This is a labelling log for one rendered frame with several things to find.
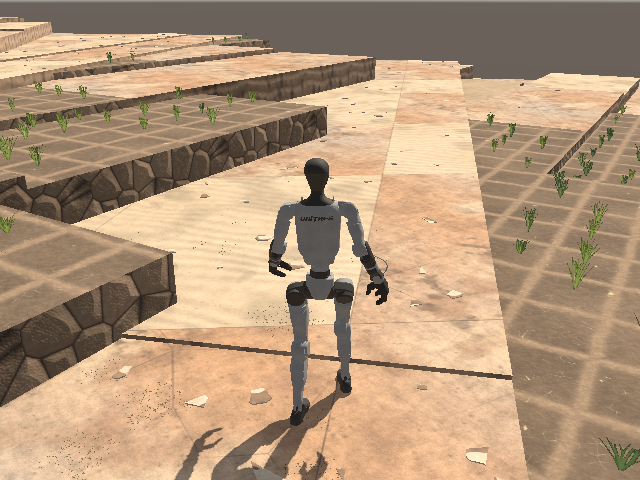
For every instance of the left robot upper arm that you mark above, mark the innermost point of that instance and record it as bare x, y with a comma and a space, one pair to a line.
286, 212

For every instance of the right robot upper arm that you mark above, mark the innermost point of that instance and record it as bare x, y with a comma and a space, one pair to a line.
350, 211

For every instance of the robot left forearm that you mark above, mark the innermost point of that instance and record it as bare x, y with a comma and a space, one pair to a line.
274, 259

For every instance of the left robot hand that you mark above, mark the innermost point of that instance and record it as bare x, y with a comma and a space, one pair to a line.
282, 264

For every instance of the right robot hand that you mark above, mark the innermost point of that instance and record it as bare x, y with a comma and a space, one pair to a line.
383, 290

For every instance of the robot left shin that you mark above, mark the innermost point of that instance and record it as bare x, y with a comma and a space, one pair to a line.
298, 369

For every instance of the robot left foot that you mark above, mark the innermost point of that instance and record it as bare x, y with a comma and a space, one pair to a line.
296, 417

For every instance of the robot right forearm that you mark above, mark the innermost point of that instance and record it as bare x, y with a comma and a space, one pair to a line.
371, 266

